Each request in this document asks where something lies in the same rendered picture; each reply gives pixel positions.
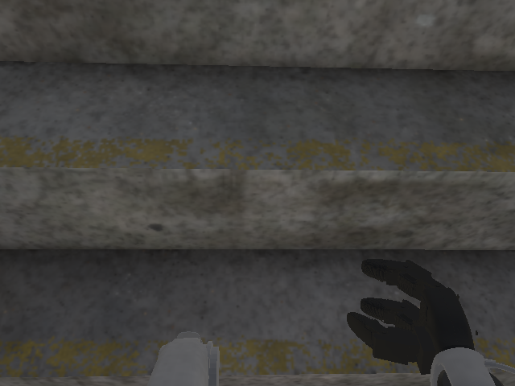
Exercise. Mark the robot right forearm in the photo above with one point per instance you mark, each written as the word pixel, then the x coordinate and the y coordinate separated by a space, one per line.
pixel 461 367

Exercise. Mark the right robot hand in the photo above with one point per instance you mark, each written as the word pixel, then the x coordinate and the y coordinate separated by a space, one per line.
pixel 419 334

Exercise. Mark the robot left shin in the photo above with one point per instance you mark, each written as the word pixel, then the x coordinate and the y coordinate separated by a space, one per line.
pixel 187 334

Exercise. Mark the left robot thigh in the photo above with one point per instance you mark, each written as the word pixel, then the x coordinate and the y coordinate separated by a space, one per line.
pixel 187 362

